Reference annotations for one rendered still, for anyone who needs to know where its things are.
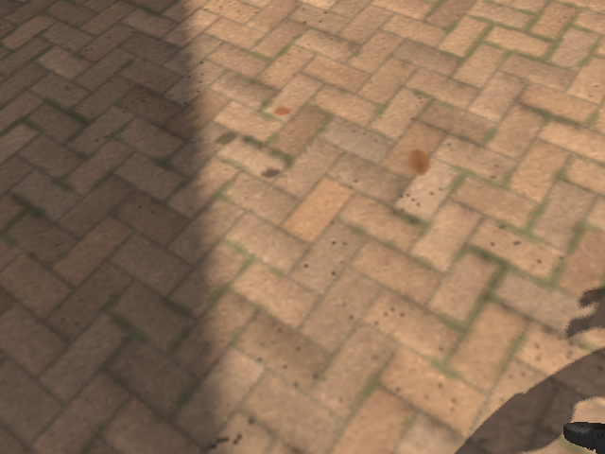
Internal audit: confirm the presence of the robot right hand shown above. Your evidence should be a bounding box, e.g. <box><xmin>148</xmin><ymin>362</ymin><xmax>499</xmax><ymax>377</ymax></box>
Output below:
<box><xmin>563</xmin><ymin>422</ymin><xmax>605</xmax><ymax>454</ymax></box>

